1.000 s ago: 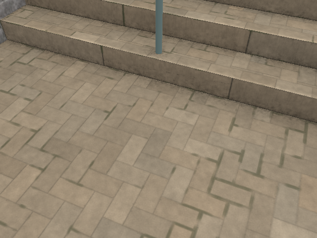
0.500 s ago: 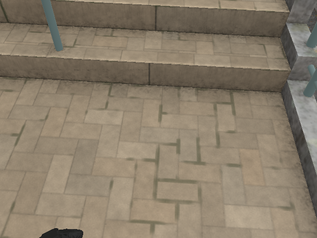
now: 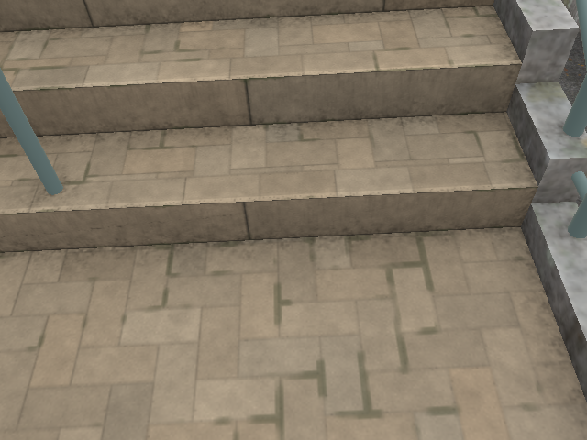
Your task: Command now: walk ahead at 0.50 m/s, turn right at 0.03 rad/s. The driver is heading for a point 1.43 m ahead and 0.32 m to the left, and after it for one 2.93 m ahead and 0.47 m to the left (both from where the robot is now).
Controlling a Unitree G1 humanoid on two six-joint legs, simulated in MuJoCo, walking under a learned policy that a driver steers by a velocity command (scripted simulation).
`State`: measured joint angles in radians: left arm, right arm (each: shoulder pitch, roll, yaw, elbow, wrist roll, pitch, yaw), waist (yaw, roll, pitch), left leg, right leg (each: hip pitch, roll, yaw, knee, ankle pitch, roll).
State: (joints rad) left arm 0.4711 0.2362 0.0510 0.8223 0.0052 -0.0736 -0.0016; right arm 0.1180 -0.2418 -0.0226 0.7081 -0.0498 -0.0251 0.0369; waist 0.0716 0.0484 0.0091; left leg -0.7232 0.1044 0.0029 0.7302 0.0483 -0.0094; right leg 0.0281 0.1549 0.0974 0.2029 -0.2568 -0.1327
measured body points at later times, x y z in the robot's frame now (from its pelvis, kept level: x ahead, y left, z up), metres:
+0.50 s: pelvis +0.31 +0.06 +0.00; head +0.33 +0.08 +0.45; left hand +0.45 +0.33 -0.10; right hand +0.35 -0.21 -0.12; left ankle +0.25 +0.11 -0.74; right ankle +0.49 -0.09 -0.68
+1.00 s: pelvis +0.59 +0.09 +0.01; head +0.61 +0.08 +0.46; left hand +0.47 +0.33 -0.12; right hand +0.84 -0.08 -0.11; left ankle +0.64 +0.25 -0.69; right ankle +0.58 -0.02 -0.74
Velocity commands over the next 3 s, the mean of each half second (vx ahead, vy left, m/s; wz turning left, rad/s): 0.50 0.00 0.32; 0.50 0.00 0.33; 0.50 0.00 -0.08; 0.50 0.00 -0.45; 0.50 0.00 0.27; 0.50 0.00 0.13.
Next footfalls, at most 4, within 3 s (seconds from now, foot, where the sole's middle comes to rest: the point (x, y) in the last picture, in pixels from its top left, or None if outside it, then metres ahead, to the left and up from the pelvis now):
0.16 left None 0.29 0.11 -0.78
0.68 right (343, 380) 0.62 -0.01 -0.78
1.16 left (227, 320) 0.76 0.29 -0.78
1.80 right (291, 162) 1.17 0.15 -0.61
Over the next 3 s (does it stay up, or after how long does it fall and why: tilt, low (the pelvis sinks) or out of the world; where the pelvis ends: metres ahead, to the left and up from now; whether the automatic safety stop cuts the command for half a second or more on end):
stays up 1.72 0.30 0.46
